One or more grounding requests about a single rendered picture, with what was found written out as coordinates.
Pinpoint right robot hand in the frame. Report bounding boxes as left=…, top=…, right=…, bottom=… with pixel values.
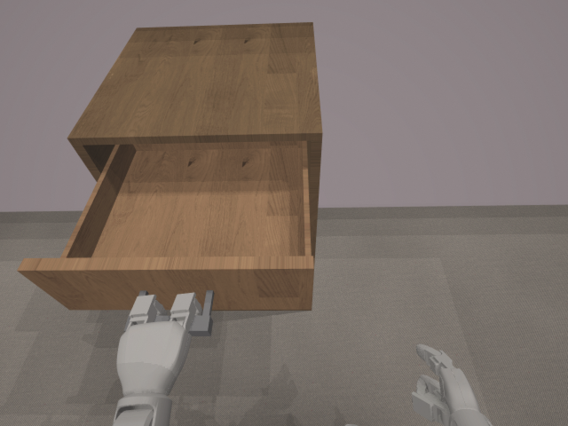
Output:
left=412, top=344, right=481, bottom=426

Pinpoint cabinet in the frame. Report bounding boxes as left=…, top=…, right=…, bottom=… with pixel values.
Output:
left=67, top=22, right=322, bottom=311

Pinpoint handle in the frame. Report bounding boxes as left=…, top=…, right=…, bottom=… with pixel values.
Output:
left=124, top=290, right=215, bottom=336

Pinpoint drawer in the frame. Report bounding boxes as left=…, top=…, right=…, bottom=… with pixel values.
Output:
left=17, top=141, right=314, bottom=310

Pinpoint left robot hand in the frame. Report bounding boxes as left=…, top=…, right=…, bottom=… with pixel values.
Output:
left=116, top=293, right=203, bottom=397

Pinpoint robot left forearm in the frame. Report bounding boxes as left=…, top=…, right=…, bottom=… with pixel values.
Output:
left=113, top=392, right=172, bottom=426

